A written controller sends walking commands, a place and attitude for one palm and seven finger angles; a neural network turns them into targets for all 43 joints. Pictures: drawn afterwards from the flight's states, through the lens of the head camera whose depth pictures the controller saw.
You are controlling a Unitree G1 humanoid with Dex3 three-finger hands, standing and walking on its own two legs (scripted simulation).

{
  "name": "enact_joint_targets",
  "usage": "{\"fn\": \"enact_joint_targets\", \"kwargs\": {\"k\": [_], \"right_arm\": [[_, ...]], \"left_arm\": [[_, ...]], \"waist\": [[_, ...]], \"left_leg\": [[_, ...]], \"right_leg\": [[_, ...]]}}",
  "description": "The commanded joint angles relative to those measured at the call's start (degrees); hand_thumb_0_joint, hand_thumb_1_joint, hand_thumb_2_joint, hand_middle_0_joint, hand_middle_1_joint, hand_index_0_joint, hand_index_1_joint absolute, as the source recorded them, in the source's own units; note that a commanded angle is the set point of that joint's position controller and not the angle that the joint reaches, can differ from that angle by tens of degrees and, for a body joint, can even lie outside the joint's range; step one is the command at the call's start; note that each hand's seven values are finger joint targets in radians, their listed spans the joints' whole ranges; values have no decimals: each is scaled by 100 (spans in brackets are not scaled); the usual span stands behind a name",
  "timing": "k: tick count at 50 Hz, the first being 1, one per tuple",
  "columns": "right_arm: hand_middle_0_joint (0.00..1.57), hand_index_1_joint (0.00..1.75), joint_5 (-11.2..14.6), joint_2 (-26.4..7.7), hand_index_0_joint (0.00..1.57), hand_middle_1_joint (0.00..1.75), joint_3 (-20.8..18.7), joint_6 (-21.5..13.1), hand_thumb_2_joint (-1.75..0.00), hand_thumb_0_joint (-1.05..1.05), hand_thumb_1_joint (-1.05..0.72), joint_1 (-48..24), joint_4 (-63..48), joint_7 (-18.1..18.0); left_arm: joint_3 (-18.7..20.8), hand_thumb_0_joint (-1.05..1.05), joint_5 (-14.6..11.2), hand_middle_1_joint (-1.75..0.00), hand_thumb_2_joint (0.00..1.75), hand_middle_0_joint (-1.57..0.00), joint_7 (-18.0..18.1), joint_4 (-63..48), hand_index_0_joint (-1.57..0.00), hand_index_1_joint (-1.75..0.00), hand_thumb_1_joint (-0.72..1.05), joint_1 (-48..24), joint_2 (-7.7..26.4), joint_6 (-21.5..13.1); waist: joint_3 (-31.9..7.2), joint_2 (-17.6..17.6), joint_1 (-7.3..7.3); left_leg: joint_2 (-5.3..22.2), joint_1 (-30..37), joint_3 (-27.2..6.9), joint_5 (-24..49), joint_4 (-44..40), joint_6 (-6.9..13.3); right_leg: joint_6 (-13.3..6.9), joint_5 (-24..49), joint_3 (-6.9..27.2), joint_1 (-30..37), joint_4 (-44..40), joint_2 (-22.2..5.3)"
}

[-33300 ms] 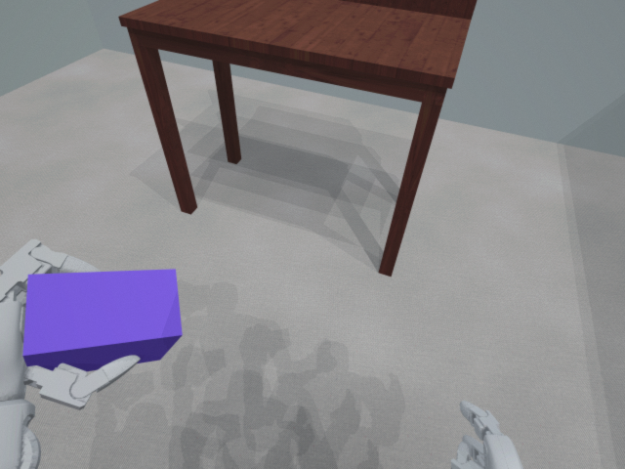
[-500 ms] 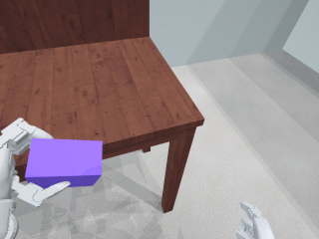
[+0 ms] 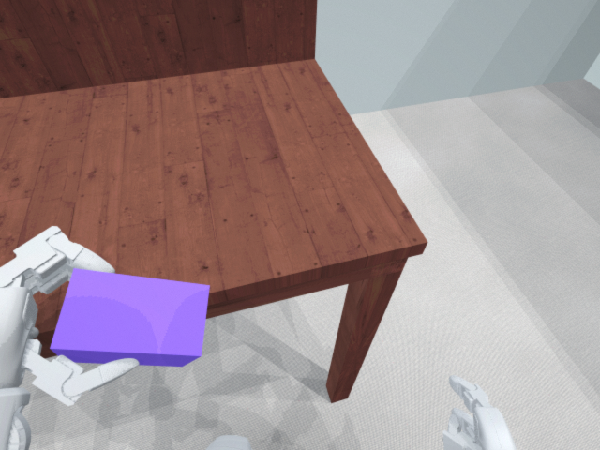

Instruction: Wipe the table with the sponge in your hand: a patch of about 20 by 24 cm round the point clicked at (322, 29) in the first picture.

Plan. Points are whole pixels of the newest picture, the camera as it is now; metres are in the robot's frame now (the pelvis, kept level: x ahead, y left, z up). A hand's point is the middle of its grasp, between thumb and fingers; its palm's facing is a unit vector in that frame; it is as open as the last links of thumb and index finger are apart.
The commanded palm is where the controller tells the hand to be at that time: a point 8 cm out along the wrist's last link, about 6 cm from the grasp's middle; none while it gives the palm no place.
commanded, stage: shuffle to correct the standing spot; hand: left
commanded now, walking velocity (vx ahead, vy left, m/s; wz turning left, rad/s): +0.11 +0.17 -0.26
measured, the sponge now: (155, 326) +0.20 +0.18 +0.12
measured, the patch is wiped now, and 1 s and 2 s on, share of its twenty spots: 0.05 0.05 0.05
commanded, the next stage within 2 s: come to a stop and stand still in 0.24 s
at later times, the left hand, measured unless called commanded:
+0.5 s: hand (76, 307) +0.20 +0.24 +0.16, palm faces +0.20 -0.87 -0.45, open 10.8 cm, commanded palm +0.14 +0.30 +0.19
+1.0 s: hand (38, 270) +0.21 +0.26 +0.20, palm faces +0.39 -0.79 -0.47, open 10.8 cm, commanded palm +0.13 +0.28 +0.19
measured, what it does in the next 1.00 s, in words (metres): steps on the spot: left foot, then left foot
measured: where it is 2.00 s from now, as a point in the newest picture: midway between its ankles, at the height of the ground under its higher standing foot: outside the picture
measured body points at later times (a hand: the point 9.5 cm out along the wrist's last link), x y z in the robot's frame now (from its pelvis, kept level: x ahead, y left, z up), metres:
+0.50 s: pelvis -0.03 +0.03 -0.01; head -0.01 +0.03 +0.44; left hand +0.18 +0.28 +0.19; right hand +0.13 -0.20 -0.10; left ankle +0.04 +0.18 -0.73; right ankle -0.02 -0.06 -0.70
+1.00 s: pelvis -0.05 +0.01 +0.01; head -0.02 +0.02 +0.46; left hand +0.19 +0.30 +0.22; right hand +0.10 -0.25 -0.07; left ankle -0.05 +0.14 -0.73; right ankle -0.01 -0.05 -0.73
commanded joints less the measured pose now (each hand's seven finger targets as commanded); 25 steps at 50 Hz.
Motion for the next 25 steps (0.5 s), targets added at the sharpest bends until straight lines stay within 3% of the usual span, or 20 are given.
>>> {"fn": "enact_joint_targets", "kwargs": {"k": [1,2,3,5,6,7,8,9,10,11,13,14,16,17,18,19,20,21,22,25], "right_arm": [[20,30,91,-545,20,30,-305,-484,-90,0,-90,-440,-811,-183],[20,30,141,-585,20,30,-309,-496,-90,0,-90,-430,-872,-190],[20,30,186,-671,20,30,-359,-540,-90,0,-90,-321,-848,-199],[20,30,253,-656,20,30,-354,-535,-90,0,-90,-384,-778,-217],[20,30,257,-598,20,30,-329,-505,-90,0,-90,-399,-752,-192],[20,30,244,-484,20,30,-328,-466,-90,0,-90,-429,-787,-177],[20,30,245,-401,20,30,-344,-465,-90,0,-90,-468,-837,-139],[20,30,214,-482,20,30,-325,-474,-90,0,-90,-542,-851,-75],[20,30,238,-485,20,30,-300,-480,-90,0,-90,-636,-810,-35],[20,30,185,-437,20,30,-179,-486,-90,0,-90,-545,-715,-10],[20,30,148,-383,20,30,-131,-469,-90,0,-90,-501,-683,-3],[20,30,132,-351,20,30,-143,-457,-90,0,-90,-527,-707,1],[20,30,115,-341,20,30,-150,-469,-90,0,-90,-474,-675,-30],[20,30,143,-473,20,30,-246,-479,-90,0,-90,-374,-740,-38],[20,30,169,-634,20,30,-320,-501,-90,0,-90,-423,-811,-44],[20,30,193,-593,20,30,-325,-503,-90,0,-90,-374,-880,-49],[20,30,221,-535,20,30,-328,-547,-90,0,-90,-348,-925,-72],[20,30,153,-578,20,30,-321,-532,-90,0,-90,-261,-734,-72],[20,30,142,-522,20,30,-301,-489,-90,0,-90,-350,-823,-51],[20,30,155,-456,20,30,-236,-523,-90,0,-90,-557,-825,-59]], "left_arm": [[967,0,51,-160,130,-120,498,-1177,-120,-160,10,-1358,1103,-258],[1012,0,80,-160,130,-120,501,-1184,-120,-160,10,-1559,1189,-268],[1064,0,75,-160,130,-120,497,-934,-120,-160,10,-1723,1232,-270],[1140,0,37,-160,130,-120,484,-237,-120,-160,10,-1615,1262,-99],[1178,0,82,-160,130,-120,479,-85,-120,-160,10,-1699,1276,-70],[1209,0,101,-160,130,-120,459,-100,-120,-160,10,-1888,1417,-81],[1354,0,10,-160,130,-120,427,12,-120,-160,10,-1666,1570,-56],[1158,0,-24,-160,130,-120,355,-116,-120,-160,10,-1709,1420,-50],[1212,0,0,-160,130,-120,344,-179,-120,-160,10,-1680,1455,-76],[1286,0,-2,-160,130,-120,363,-399,-120,-160,10,-1681,1509,-125],[1237,0,-1,-160,130,-120,406,-315,-120,-160,10,-1439,1328,-158],[1217,0,-15,-160,130,-120,424,-357,-120,-160,10,-1363,1248,-162],[1238,0,-32,-160,130,-120,450,-415,-120,-160,10,-1027,1225,-172],[1195,0,-55,-160,130,-120,443,-742,-120,-160,10,-1158,1195,-214],[1174,0,-47,-160,130,-120,448,-1082,-120,-160,10,-1301,1167,-278],[1217,0,16,-160,130,-120,478,-1334,-120,-160,10,-1524,1295,-321],[1347,0,-17,-160,130,-120,518,-1092,-120,-160,10,-1424,1413,-326],[1314,0,15,-160,130,-120,474,-377,-120,-160,10,-910,1342,-213],[1309,0,20,-160,130,-120,469,-705,-120,-160,10,-1103,1362,-176],[1684,0,33,-160,130,-120,513,-1051,-120,-160,10,-990,1605,-295]], "waist": [[-1060,1061,-305],[-992,1230,-332],[-764,1039,-311],[-452,1182,-279],[-471,1028,-220],[-277,-195,-241],[-26,-1953,-161],[169,-2188,-181],[114,-1755,-227],[-276,-1162,-250],[-554,-1053,-311],[-667,-1034,-291],[-941,-102,-331],[-979,540,-396],[-902,1766,-383],[-745,2000,-412],[-514,1333,-406],[-584,1161,-410],[-567,1437,-427],[-702,1798,-204]], "left_leg": [[432,1948,-416,734,-1200,446],[890,1584,-844,728,-1544,699],[1014,999,-968,734,-1771,822],[872,12,-380,-152,-1629,779],[553,-379,-35,-907,-1215,556],[-251,-474,528,-1430,24,187],[-629,-839,658,-1346,1559,-37],[-456,-1272,135,-884,2349,-110],[-301,-1377,-50,-778,2591,-118],[-113,-1385,-116,-736,2367,-102],[-43,-455,20,-732,839,-18],[-138,111,187,-551,43,15],[-486,1184,593,113,-1103,-3],[-211,1637,100,107,-1466,114],[722,1834,-1140,-55,-2006,473],[1235,1413,-1828,203,-2434,908],[1440,1099,-2124,701,-2532,1187],[1437,737,-1906,73,-2548,1217],[1371,311,-1781,-250,-2530,1245],[945,-455,-527,-1313,-2213,803]], "right_leg": [[-56,539,380,-1027,553,165],[54,-381,104,-1040,1064,415],[72,-706,6,-922,1379,567],[65,-408,-6,-94,763,409],[7,-6,170,353,-48,344],[-256,-157,1461,6,-1301,-181],[-703,-261,3234,-220,-2200,-1123],[-863,112,3482,-95,-2457,-1431],[-977,651,3498,-62,-2390,-1478],[-1095,1286,2970,363,-1888,-1484],[-825,2192,1780,189,-1210,-1109],[-675,1812,1431,59,-1071,-902],[-384,555,858,-254,-475,-331],[-256,121,729,-674,204,-64],[-8,-701,279,-1345,1187,427],[21,-1254,172,-1507,2183,627],[7,-1182,346,-1643,2702,660],[12,-857,452,-1527,2838,423],[29,-669,489,-1205,2621,267],[-12,-209,212,154,947,281]]}}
